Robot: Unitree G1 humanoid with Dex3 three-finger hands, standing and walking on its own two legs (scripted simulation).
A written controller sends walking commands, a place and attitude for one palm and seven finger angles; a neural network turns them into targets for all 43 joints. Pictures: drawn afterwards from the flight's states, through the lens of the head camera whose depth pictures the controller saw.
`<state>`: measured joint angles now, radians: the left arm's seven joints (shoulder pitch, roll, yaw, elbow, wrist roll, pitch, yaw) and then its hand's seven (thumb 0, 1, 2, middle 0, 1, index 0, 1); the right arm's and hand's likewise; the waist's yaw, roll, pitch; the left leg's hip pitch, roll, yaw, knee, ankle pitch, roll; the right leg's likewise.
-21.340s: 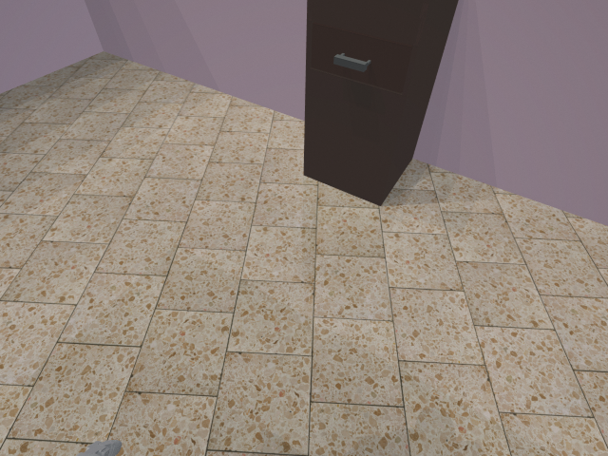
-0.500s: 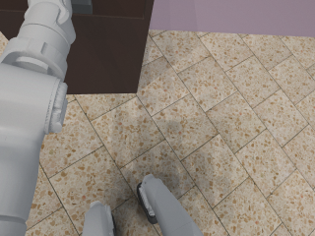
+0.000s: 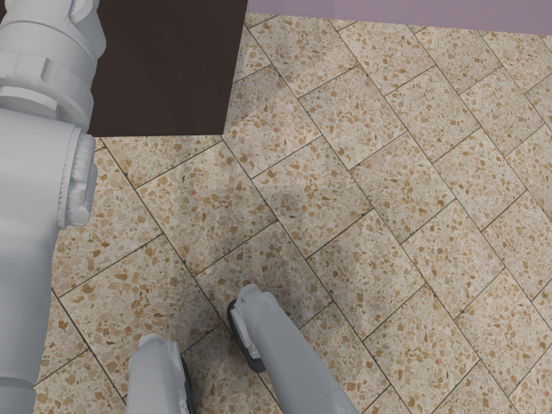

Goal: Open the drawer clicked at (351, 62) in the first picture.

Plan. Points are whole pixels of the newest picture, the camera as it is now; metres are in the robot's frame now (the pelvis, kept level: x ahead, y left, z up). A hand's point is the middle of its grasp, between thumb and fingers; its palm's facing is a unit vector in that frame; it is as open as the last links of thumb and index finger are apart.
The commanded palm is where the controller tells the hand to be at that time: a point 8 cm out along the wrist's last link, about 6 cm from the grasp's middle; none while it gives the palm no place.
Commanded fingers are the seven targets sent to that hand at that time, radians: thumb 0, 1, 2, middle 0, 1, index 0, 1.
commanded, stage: lower the fingers behind the handle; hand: left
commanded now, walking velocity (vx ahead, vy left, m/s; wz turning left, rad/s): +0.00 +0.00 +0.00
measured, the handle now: out of the picture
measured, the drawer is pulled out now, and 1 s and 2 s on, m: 0.00 0.00 0.00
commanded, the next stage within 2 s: close the thumb around the handle in 0.92 s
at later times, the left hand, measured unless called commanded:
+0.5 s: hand out of the picture +0.67 +0.02 +0.05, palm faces +0.02 +0.00 -1.00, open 13.6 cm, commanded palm +0.68 +0.01 +0.06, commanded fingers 0.00 -0.50 0.30 -0.30 -1.20 -0.30 -1.20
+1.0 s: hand out of the picture +0.67 +0.02 +0.04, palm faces +0.00 +0.03 -1.00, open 13.6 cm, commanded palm +0.68 +0.01 +0.06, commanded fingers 0.00 -0.50 0.30 -0.30 -1.20 -0.30 -1.20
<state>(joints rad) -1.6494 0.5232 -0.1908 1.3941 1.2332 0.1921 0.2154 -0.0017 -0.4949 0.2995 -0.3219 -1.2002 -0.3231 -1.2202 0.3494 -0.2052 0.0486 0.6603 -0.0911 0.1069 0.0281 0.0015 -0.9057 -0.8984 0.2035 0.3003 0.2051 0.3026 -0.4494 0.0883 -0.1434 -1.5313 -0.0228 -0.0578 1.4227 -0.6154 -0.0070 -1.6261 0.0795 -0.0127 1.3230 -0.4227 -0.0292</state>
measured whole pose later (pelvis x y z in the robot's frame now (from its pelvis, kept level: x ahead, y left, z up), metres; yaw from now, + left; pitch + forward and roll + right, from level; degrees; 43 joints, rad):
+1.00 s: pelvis -0.01 -0.01 -0.03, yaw +1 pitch +42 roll +0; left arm -1.73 0.57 -0.19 1.42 1.27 0.22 0.20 0.00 -0.49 0.30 -0.32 -1.20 -0.35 -1.25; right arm 0.33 -0.19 0.09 0.65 -0.08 0.10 0.04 0.00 -0.91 -0.90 0.20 0.30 0.21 0.30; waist -0.47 0.09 -0.12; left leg -1.63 -0.02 -0.06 1.52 -0.63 -0.01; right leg -1.73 0.08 -0.03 1.43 -0.44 -0.05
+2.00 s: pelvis -0.01 +0.00 -0.02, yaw +0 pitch +42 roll -1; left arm -1.68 0.56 -0.18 1.38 1.27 0.21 0.23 -0.01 0.66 0.82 -0.37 -1.35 -0.42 -1.35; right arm 0.35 -0.19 0.08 0.64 -0.09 0.11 0.05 0.00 -0.91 -0.90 0.20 0.30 0.21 0.30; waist -0.47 0.09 -0.13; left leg -1.61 -0.02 -0.05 1.52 -0.64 -0.01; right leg -1.71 0.08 -0.02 1.42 -0.45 -0.03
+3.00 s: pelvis +0.02 -0.02 +0.02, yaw +3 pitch +34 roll +2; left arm -1.20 0.31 -0.22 1.22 1.13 0.15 0.39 -0.02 0.67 0.78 -0.36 -1.35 -0.36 -1.35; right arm 0.28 -0.21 -0.03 0.69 -0.08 0.08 0.04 0.00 -0.91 -0.90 0.20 0.30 0.20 0.30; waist -0.26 0.07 -0.21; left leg -1.31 -0.03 -0.05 1.33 -0.62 -0.03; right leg -1.43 0.06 -0.01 1.30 -0.47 -0.06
